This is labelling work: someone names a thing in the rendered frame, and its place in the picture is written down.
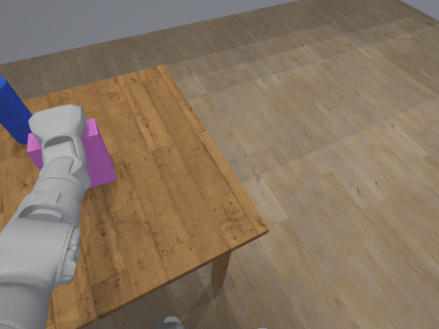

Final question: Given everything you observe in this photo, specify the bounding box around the left robot upper arm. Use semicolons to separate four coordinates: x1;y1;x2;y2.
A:
0;217;81;329

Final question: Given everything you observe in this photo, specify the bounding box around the sponge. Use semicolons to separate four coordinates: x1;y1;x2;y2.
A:
27;118;117;189

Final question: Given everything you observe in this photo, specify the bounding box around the table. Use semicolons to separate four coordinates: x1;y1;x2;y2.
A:
0;64;270;329

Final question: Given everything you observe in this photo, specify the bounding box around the left robot hand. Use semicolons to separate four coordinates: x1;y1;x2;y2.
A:
28;104;87;144

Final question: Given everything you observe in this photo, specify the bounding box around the left robot forearm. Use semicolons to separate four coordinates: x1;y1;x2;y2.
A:
0;132;91;247

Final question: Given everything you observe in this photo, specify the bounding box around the left robot shin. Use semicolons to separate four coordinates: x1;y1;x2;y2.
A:
164;317;180;323

